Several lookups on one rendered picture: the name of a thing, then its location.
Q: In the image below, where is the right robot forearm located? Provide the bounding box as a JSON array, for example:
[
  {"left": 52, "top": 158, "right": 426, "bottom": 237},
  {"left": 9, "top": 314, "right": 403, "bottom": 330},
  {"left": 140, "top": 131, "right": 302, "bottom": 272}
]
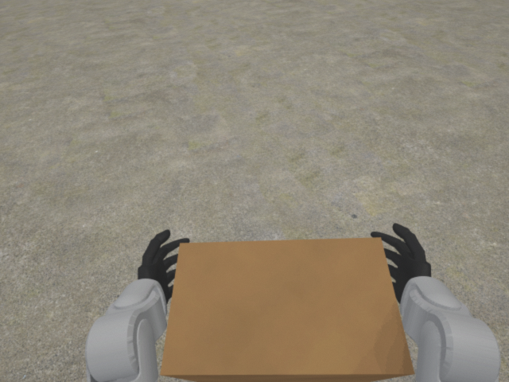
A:
[{"left": 400, "top": 276, "right": 501, "bottom": 382}]

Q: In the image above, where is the robot left hand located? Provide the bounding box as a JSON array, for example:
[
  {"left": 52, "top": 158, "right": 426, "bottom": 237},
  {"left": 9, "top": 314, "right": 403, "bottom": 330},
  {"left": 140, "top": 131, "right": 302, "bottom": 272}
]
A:
[{"left": 138, "top": 229, "right": 190, "bottom": 304}]

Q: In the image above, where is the robot right hand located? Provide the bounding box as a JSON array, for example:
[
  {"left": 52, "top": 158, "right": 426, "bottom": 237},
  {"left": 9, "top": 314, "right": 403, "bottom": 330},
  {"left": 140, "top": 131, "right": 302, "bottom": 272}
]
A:
[{"left": 371, "top": 223, "right": 431, "bottom": 304}]

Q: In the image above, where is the carton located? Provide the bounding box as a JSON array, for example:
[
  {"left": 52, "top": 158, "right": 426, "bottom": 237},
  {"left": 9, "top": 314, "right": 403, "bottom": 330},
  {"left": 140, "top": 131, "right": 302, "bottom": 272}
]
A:
[{"left": 160, "top": 237, "right": 414, "bottom": 382}]

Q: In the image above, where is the left robot forearm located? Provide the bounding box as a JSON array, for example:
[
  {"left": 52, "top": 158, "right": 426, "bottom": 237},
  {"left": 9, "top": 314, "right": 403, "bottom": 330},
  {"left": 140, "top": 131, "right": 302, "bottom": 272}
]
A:
[{"left": 85, "top": 279, "right": 167, "bottom": 382}]

